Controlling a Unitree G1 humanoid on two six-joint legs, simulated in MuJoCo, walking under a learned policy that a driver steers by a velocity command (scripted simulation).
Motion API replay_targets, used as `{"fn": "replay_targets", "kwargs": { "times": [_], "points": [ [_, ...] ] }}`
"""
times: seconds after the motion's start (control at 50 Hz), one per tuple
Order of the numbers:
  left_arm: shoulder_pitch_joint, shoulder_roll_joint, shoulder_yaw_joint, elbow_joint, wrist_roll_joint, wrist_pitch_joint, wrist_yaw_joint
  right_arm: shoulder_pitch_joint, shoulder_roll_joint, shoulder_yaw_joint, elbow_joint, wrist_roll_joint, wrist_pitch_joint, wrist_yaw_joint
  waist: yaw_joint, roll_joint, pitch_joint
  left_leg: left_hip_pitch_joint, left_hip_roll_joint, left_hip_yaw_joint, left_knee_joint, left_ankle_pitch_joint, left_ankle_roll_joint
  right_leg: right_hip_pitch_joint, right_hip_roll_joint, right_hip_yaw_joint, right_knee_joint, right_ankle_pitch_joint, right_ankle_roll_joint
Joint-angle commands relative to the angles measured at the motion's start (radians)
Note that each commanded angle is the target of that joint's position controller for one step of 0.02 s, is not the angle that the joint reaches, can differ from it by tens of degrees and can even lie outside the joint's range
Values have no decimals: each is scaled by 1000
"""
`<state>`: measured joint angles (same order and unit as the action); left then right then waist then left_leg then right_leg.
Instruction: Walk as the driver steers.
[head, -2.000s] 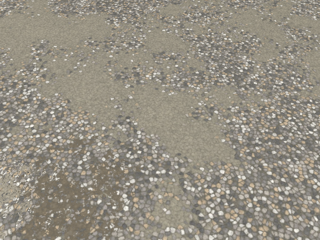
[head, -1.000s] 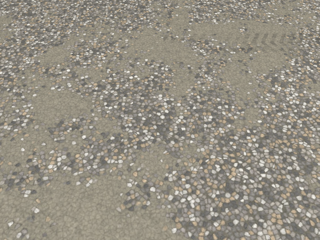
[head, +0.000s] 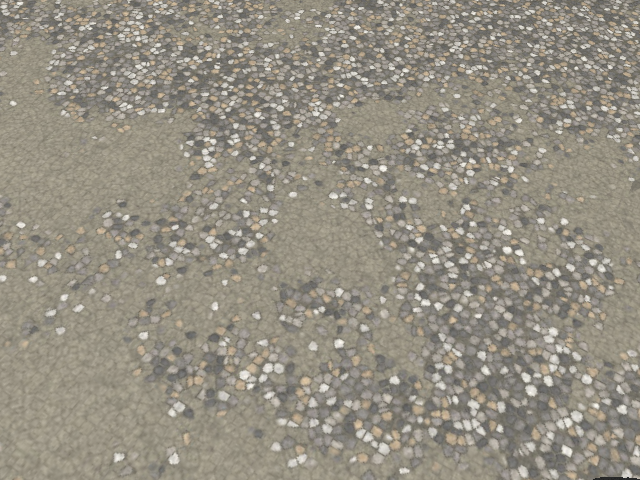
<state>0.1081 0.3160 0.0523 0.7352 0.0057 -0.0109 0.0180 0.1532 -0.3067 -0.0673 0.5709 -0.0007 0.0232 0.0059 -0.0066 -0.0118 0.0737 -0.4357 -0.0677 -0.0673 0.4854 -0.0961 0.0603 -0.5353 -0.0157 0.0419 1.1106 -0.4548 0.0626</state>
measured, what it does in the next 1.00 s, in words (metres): walks ahead, turning left: right foot, then left foot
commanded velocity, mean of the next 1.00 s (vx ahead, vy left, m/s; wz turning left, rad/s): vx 0.29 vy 0.00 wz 0.59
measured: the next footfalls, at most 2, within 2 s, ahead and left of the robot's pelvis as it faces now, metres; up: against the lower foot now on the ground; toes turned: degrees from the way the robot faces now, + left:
right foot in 0.24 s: +0.11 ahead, -0.15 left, +0.00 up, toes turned +14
left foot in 0.74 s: +0.15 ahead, +0.18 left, +0.00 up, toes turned +30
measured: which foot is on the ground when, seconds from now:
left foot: down 0.00-0.24, up 0.26-0.72, down 0.74-1.00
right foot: up 0.00-0.22, down 0.24-0.74, up 0.76-1.00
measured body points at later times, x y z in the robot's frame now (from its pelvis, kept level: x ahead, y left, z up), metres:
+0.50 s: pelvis +0.06 -0.04 +0.02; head +0.08 -0.05 +0.46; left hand +0.06 +0.26 -0.08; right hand +0.30 -0.26 -0.08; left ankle +0.05 +0.12 -0.64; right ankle +0.07 -0.16 -0.73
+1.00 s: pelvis +0.21 +0.13 +0.02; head +0.22 +0.17 +0.46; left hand +0.22 +0.46 -0.08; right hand +0.41 -0.07 -0.08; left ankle +0.12 +0.16 -0.73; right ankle +0.43 +0.06 -0.66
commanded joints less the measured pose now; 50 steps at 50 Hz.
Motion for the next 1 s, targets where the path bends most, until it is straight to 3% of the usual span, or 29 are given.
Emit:
{"fn": "replay_targets", "kwargs": {
  "times": [0.02, 0.08, 0.16, 0.22, 0.24, 0.26, 0.28, 0.3, 0.32, 0.36, 0.38, 0.46, 0.5, 0.56, 0.64, 0.68, 0.7, 0.72, 0.74, 0.76, 0.78, 0.8, 0.82, 0.84, 0.86, 0.92, 1.0],
  "points": [
    [94, 78, 21, -35, 4, 4, 11, -24, -161, -52, -73, -9, -4, -22, 34, 121, -216, 136, 211, -257, -147, 216, 195, 40, 12, 13, -113, 61, 21],
    [60, 64, 14, -45, 3, 6, 10, -19, -168, -57, -67, 0, 2, -35, 17, 137, -232, 126, 201, -299, -146, 63, 178, 79, 23, 34, -231, 116, 21],
    [28, 74, 20, -65, -5, -2, -1, -12, -165, -58, -65, 2, 13, -32, -3, 177, -210, 133, 195, -388, -140, -84, 154, 125, 43, 47, -367, 118, 1],
    [84, 73, 31, -54, -7, -14, -14, -26, -155, -55, -66, 17, 24, -34, 33, 181, -196, 115, 160, -417, -84, -90, 109, 261, 50, 21, -616, 217, -40],
    [131, 110, 44, -45, 2, -15, -12, 0, -129, -47, -61, 21, 26, -36, 42, 127, -213, 37, 108, -376, -25, -263, 61, 375, -33, 74, -709, 225, -79],
    [154, 187, 61, -50, 23, -6, -5, 24, -73, -33, -69, 18, 25, -35, 25, -95, -198, -162, -19, -200, 211, -494, -8, 482, -254, 305, -800, 77, -178],
    [145, 223, 73, -49, 50, -8, -11, -1, -117, -46, -100, 21, 7, -33, 30, -292, -125, -307, -64, -88, 417, -480, -33, 385, -383, 559, -911, -90, -296],
    [77, 176, 60, -82, 43, -18, -3, 2, -175, -63, -87, 13, -1, -31, 13, -223, -87, -321, 8, -113, 535, -384, -46, 360, -367, 523, -918, -169, -294],
    [38, 137, 51, -89, 20, -22, 8, 25, -186, -71, -62, 11, -1, -27, -4, -186, -72, -331, 17, -90, 584, -311, -60, 365, -309, 426, -912, -153, -243],
    [50, 106, 40, -90, -6, -26, 23, 60, -142, -63, -32, 3, 3, -22, 8, -142, -71, -365, 41, -51, 697, -226, -94, 419, -258, 304, -904, -73, -204],
    [77, 101, 37, -87, -4, -30, 27, 51, -118, -56, -33, 7, 0, -17, 20, -127, -67, -364, 54, -27, 727, -196, -101, 420, -243, 249, -915, -43, -199],
    [180, 114, 44, -65, 6, -42, 22, -35, -78, -38, -66, 18, -16, -6, 82, -130, -40, -402, 93, 12, 625, -126, -124, 488, -246, 145, -949, 11, -215],
    [197, 133, 52, -57, 5, -45, 18, -59, -64, -31, -78, 20, -22, 2, 93, -134, -34, -382, 112, 19, 526, -107, -128, 507, -264, 107, -958, 59, -223],
    [194, 166, 65, -45, -3, -49, 9, -83, -42, -18, -87, 21, -30, 18, 95, -141, -23, -274, 134, 55, 374, -109, -112, 468, -282, 30, -963, 122, -223],
    [188, 193, 78, -26, -27, -51, -10, -86, -52, -15, -90, 25, -29, 34, 84, -136, -5, -126, 136, 106, 235, -181, -60, 429, -301, -43, -938, 143, -211],
    [178, 203, 83, -14, -41, -43, -19, -54, -63, -20, -83, 25, -26, 37, 51, -118, -8, -35, 114, 142, 152, -193, -19, 423, -314, -72, -882, 186, -198],
    [158, 203, 82, -13, -45, -39, -20, 20, -76, -31, -58, 23, -26, 35, 1, -99, -39, 99, 72, 181, 84, -160, 6, 384, -294, -119, -782, 322, -177],
    [177, 164, 68, -7, -36, -40, -20, 156, -130, -63, -11, 26, -23, 27, -59, -41, -123, 319, 20, 188, 51, -149, 37, 319, -239, -195, -568, 497, -144],
    [166, 103, 44, -35, -5, -46, -19, 345, -224, -99, 26, 34, -20, 11, -140, 136, -210, 578, 161, -67, -19, -206, 106, 97, -162, -258, -183, 354, -73],
    [147, 10, 12, -126, 24, -75, -17, 334, -346, -103, -3, 35, -38, 8, -74, 400, -272, 757, 383, -660, -188, -385, 291, -308, 24, -127, 131, -148, -15],
    [66, 119, 33, -128, -24, -103, -22, 330, -245, -76, -10, 28, -64, 19, -133, 224, -273, 732, 420, -710, -272, -471, 315, -411, -10, 23, 236, -86, -32],
    [45, 148, 41, -134, -47, -119, -30, 292, -186, -53, -1, 19, -79, 20, -101, 198, -180, 656, 400, -592, -257, -401, 284, -437, -53, 23, 214, 8, -63],
    [58, 141, 39, -114, -27, -125, -28, 236, -148, -40, -7, 17, -83, 20, -65, 119, -136, 550, 354, -478, -238, -299, 247, -378, -91, 22, 144, 93, -71],
    [65, 135, 41, -99, 1, -125, -26, 173, -126, -30, -15, 14, -79, 17, -30, 93, -100, 451, 305, -383, -241, -190, 219, -307, -111, 25, 54, 161, -64],
    [73, 130, 43, -93, 9, -119, -30, 135, -116, -23, -22, 4, -78, 12, -2, 108, -85, 383, 269, -328, -261, -106, 205, -243, -116, 25, 8, 210, -56],
    [56, 97, 34, -83, 16, -99, -34, 134, -133, -26, 3, 6, -86, -8, 17, 83, -80, 316, 231, -236, -277, 129, 207, -194, -76, -6, -110, 320, -14],
    [-103, 31, 4, -113, 5, -101, -46, 201, -136, -27, 65, 18, -88, -26, -37, 96, -46, 263, 174, -135, -275, 161, 151, -94, -19, -31, -449, 557, -5]
  ]
}}
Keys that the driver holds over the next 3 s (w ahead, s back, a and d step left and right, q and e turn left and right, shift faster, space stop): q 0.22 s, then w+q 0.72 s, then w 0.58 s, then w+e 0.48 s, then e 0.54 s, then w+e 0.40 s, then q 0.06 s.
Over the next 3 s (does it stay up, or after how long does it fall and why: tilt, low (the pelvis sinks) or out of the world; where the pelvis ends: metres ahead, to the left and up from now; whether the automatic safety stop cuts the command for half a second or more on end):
stays up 0.95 0.58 0.01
